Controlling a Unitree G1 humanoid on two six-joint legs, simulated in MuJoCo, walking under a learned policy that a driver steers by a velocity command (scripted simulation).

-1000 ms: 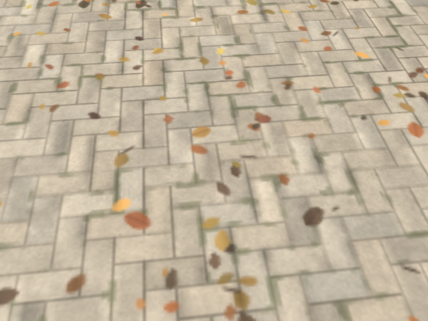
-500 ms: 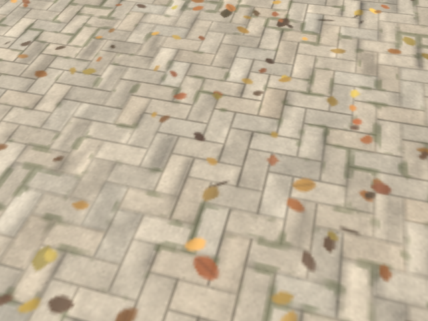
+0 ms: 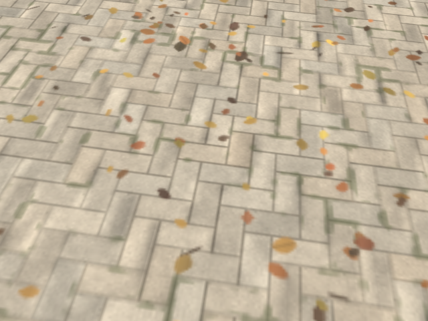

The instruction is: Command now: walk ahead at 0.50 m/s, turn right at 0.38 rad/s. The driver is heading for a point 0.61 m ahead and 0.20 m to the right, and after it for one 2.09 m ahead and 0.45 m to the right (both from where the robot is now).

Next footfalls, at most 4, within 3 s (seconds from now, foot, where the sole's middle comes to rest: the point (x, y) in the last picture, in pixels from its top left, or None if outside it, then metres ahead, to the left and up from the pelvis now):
0.30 right None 0.31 -0.16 -0.78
0.78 left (226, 285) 0.63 -0.05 -0.78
1.18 right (297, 312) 0.54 -0.27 -0.78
1.52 left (215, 285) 0.63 -0.02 -0.78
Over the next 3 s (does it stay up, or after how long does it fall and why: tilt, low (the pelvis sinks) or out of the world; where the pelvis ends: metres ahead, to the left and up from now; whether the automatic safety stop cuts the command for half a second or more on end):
stays up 0.54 -0.08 -0.01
